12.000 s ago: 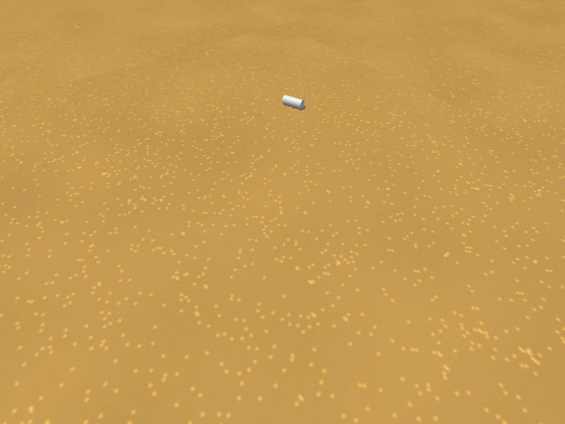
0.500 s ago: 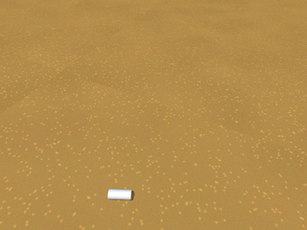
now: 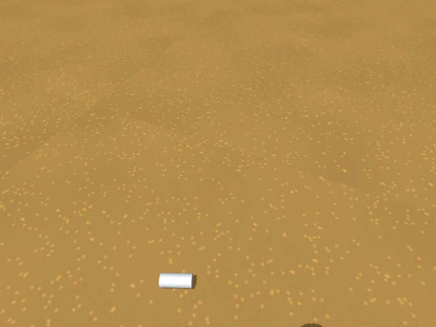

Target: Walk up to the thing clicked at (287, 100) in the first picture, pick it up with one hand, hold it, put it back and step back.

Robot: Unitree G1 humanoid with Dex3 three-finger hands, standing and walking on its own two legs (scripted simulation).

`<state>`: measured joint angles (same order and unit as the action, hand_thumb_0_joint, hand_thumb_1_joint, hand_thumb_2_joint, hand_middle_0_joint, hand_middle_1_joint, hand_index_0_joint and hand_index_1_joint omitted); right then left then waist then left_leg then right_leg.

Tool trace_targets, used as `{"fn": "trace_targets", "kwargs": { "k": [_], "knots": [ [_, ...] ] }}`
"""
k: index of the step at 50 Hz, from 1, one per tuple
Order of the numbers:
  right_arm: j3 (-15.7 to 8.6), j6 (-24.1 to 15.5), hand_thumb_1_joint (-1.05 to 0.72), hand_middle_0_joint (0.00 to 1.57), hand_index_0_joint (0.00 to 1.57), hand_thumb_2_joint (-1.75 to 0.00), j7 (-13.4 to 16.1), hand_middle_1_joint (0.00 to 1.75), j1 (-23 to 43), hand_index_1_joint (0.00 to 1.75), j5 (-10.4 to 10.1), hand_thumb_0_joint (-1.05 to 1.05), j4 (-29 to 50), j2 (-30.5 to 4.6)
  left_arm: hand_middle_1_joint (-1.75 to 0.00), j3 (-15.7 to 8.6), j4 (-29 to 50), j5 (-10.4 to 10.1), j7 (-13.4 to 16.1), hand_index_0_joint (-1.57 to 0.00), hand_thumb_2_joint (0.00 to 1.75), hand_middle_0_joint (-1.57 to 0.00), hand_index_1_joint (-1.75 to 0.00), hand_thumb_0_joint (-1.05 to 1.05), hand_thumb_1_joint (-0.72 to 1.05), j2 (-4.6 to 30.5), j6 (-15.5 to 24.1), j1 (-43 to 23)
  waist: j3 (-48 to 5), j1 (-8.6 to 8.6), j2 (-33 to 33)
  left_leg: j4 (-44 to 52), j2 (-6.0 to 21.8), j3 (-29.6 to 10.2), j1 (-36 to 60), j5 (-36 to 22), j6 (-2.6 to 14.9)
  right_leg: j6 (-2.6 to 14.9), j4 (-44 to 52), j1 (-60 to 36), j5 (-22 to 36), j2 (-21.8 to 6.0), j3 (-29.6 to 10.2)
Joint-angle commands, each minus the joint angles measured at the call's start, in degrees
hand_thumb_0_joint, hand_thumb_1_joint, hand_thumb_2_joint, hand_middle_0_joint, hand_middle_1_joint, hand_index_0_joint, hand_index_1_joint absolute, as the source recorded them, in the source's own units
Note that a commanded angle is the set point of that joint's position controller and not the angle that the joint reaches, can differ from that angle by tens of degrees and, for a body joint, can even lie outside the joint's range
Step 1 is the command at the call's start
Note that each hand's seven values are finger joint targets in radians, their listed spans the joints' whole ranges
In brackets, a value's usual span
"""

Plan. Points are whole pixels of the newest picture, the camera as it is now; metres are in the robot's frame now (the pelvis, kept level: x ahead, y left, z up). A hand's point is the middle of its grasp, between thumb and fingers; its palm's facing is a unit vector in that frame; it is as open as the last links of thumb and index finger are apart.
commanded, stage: stand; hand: left
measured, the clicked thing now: (176, 280) +0.47 +0.19 -0.75
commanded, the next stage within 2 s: walk up in 1.90 s
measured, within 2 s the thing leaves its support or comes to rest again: neither
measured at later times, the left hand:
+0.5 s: hand out of the picture +0.08 +0.24 -0.15, palm faces -0.02 -0.94 -0.35, open 7.3 cm
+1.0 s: hand out of the picture +0.09 +0.24 -0.15, palm faces -0.01 -0.94 -0.35, open 7.3 cm
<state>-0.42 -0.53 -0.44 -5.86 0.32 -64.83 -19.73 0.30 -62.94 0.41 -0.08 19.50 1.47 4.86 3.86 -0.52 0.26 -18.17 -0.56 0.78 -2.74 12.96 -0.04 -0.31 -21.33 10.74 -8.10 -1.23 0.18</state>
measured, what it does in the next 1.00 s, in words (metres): stands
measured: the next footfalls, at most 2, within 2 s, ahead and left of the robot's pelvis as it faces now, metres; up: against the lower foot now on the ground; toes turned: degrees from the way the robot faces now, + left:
none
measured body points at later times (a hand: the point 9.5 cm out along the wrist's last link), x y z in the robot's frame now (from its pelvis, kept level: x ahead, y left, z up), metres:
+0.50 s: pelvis +0.00 -0.01 +0.00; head +0.02 -0.01 +0.45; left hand +0.08 +0.29 -0.13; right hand +0.08 -0.31 -0.14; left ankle -0.03 +0.12 -0.75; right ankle +0.04 -0.12 -0.75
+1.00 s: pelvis +0.00 -0.01 +0.00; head +0.01 -0.02 +0.45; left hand +0.09 +0.29 -0.13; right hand +0.08 -0.31 -0.14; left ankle -0.03 +0.12 -0.75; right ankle +0.04 -0.12 -0.75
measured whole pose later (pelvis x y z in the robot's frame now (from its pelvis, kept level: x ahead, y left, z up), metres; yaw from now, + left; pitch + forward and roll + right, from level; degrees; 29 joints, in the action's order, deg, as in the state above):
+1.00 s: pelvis +0.00 -0.01 +0.00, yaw +1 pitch -2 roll +0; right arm 0.0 -0.5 -0.3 -6.6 0.6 -65.3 -20.2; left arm 0.3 -65.3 0.6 -0.3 19.7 1.1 5.0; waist 2.3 -0.2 0.6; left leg -16.6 0.7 -0.4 -2.2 12.3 -1.2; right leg 0.8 -19.2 9.6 -7.6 -0.1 1.6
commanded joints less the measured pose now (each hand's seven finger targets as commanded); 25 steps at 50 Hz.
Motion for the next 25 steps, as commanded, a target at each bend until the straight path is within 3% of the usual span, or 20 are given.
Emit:
{"fn": "trace_targets", "kwargs": {
  "k": [1,2,6,8,16,20,25],
  "knots": [
    [-2.5,-1.2,-0.9,0.2,0.2,-0.9,0.6,0.3,3.6,0.3,-0.1,0.0,2.9,-11.6,-0.3,-2.6,2.9,-0.3,0.8,-0.2,0.9,-0.2,-0.3,0.0,0.9,12.4,1.2,-2.8,-7.8,0.36,-1.1,3.1,7.5,-5.1,-1.2,-10.9,0.84,1.66,2.5,-6.4,12.5,-6.7,-6.2],
    [-2.5,-1.2,-0.9,0.2,0.2,-0.9,0.6,0.3,3.5,0.3,-0.1,0.0,2.7,-11.8,-0.3,-2.6,2.8,-0.2,0.9,-0.2,0.9,-0.2,-0.3,0.0,0.9,12.5,1.2,-3.1,-8.3,0.17,-1.1,2.9,7.7,-5.1,-1.2,-12.0,0.83,1.61,2.3,-7.0,14.1,-6.8,-6.1],
    [-2.3,-1.0,-0.9,0.2,0.2,-0.9,0.5,0.3,3.4,0.3,0.0,0.0,2.2,-11.4,-0.3,-2.6,2.1,-0.2,0.8,-0.2,0.9,-0.2,-0.3,0.0,0.9,12.9,1.1,-3.2,-5.8,0.21,-0.9,4.1,7.5,-5.1,-2.3,-7.4,0.55,1.5,4.0,-5.2,8.8,-6.5,-6.5],
    [-2.3,-1.1,-0.9,0.2,0.2,-0.9,0.5,0.3,3.2,0.3,0.1,0.0,2.2,-11.7,-0.3,-2.8,2.0,-0.3,0.8,-0.2,0.9,-0.2,-0.3,0.0,0.9,12.9,1.2,-3.6,-6.1,0.21,-0.3,4.2,7.6,-5.2,-3.3,-7.3,0.59,1.51,3.9,-6.4,9.3,-6.6,-6.5],
    [-2.3,-0.9,-0.9,0.2,0.2,-0.9,0.3,0.3,3.0,0.3,0.2,0.0,2.1,-11.8,-0.3,-2.8,1.4,-0.1,0.6,-0.2,0.9,-0.2,-0.3,0.0,0.9,13.1,0.9,-3.5,-3.8,0.4,-0.4,4.4,7.4,-5.4,-4.2,-2.6,0.94,1.36,6.1,-3.6,0.0,-6.0,-6.9],
    [-2.2,-1.2,-0.9,0.2,0.2,-0.9,0.4,0.3,2.9,0.3,0.3,0.0,2.2,-11.7,-0.3,-2.9,1.3,-0.2,0.5,-0.2,0.9,-0.2,-0.3,0.0,0.9,13.0,0.9,-3.5,-5.1,0.38,0.0,4.3,7.7,-5.7,-3.9,-4.3,0.79,1.55,5.0,-4.7,3.3,-6.1,-6.8],
    [-2.2,-1.4,-0.9,0.2,0.2,-0.9,0.6,0.3,2.7,0.3,0.2,0.0,2.4,-12.1,-0.3,-2.6,1.2,-0.2,0.4,-0.2,0.9,-0.2,-0.3,0.0,0.9,12.4,1.1,-2.9,-8.1,0.22,-0.6,3.3,8.1,-5.5,-2.1,-10.6,0.81,1.57,3.7,-7.0,12.1,-6.4,-5.9]
  ]
}}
